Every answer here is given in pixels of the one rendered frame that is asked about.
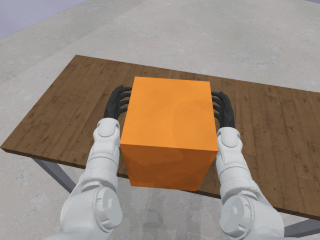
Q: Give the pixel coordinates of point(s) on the table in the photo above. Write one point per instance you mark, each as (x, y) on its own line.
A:
(279, 129)

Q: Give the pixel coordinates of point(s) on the carton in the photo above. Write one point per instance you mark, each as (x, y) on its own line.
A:
(169, 138)

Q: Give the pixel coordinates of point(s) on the robot right upper arm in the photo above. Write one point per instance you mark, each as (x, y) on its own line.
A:
(244, 218)

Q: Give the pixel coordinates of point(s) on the left robot hand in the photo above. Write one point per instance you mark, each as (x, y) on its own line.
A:
(112, 109)

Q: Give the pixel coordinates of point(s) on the robot left forearm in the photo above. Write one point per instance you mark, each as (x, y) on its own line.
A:
(103, 160)

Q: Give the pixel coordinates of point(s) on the robot left upper arm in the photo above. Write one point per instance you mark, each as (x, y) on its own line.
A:
(90, 215)

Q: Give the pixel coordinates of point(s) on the right robot hand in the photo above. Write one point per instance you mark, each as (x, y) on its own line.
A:
(226, 114)

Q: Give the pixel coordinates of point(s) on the robot right forearm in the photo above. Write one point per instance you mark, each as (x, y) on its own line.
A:
(233, 172)

